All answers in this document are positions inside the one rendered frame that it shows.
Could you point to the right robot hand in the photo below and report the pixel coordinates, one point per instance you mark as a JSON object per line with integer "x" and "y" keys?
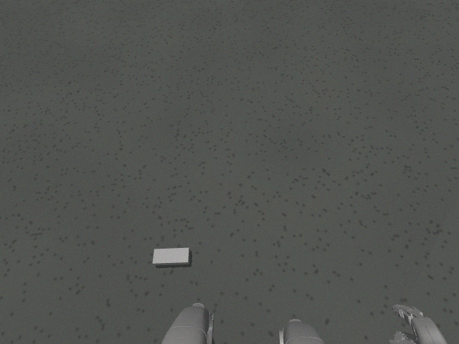
{"x": 424, "y": 329}

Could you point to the small box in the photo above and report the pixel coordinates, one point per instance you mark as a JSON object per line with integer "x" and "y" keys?
{"x": 171, "y": 256}

